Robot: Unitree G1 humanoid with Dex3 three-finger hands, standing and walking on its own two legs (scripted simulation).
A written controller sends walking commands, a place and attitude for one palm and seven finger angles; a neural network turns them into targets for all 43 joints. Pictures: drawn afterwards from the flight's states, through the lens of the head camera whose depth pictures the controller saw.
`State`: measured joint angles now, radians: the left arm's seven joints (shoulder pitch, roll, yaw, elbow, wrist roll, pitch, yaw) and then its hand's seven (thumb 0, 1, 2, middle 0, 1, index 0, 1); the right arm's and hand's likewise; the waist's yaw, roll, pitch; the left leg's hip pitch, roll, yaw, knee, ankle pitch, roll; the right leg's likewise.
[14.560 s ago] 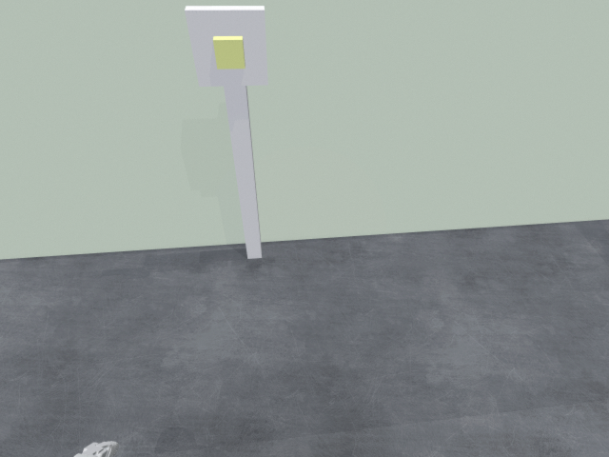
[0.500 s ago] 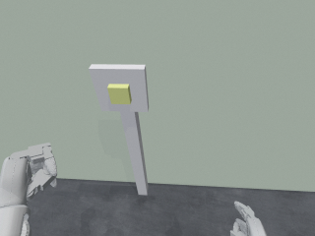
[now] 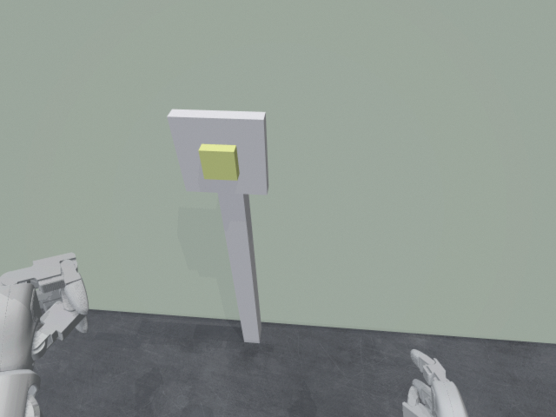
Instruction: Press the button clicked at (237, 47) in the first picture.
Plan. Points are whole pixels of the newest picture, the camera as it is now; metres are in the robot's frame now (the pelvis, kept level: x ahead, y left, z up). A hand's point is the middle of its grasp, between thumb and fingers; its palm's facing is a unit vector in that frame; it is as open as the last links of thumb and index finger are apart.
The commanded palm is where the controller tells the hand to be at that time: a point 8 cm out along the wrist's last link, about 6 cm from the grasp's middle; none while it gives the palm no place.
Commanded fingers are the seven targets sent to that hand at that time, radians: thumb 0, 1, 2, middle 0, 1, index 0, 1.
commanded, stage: step back with the hand held close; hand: left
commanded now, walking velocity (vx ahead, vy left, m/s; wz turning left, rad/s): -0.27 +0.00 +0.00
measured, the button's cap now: (220, 161) +0.54 +0.19 +0.09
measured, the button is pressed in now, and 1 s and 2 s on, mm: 0 0 0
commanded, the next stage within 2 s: stop stepping back and stand still in 1.30 s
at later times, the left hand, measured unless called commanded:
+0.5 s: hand (56, 329) +0.15 +0.26 +0.15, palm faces +0.34 -0.81 -0.49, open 3.1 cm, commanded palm +0.09 +0.30 +0.17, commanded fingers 0.00 0.90 0.90 -1.30 -1.50 -1.30 -1.50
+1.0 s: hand (6, 380) +0.09 +0.27 +0.16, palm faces +0.38 -0.80 -0.47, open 3.1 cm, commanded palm +0.03 +0.30 +0.17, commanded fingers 0.00 0.90 0.90 -1.30 -1.50 -1.30 -1.50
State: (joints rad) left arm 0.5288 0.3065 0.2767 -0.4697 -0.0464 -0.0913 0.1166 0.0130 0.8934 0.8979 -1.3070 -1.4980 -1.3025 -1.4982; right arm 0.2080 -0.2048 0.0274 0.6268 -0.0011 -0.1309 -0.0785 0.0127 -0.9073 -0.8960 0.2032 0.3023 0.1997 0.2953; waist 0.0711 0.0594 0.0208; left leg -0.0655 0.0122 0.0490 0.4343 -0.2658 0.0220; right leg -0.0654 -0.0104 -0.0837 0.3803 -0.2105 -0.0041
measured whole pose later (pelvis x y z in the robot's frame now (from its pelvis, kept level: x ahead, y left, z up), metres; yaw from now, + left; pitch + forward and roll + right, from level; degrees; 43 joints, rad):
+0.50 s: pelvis -0.04 +0.02 -0.01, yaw -1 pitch +0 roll -1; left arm 0.63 0.39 0.38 -0.60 -0.03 -0.18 0.13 0.01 0.89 0.90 -1.31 -1.50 -1.30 -1.50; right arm 0.18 -0.21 -0.01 0.54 0.01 -0.03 -0.08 0.01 -0.91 -0.90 0.20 0.30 0.20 0.30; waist 0.01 0.00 0.04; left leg -0.32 -0.01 0.07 0.56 -0.25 0.06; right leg -0.33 -0.05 -0.06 0.52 -0.19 0.02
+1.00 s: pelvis -0.10 +0.02 -0.01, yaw +0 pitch +5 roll -2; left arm 0.62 0.41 0.43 -0.64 -0.02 -0.28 0.14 0.01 0.89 0.90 -1.31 -1.50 -1.30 -1.50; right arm 0.21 -0.17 0.02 0.60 -0.03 -0.12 -0.06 0.01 -0.91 -0.90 0.20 0.30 0.20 0.30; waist 0.01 -0.03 -0.02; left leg -0.49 -0.01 0.03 0.54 -0.13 0.06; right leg -0.22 0.05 0.02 0.53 -0.36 0.00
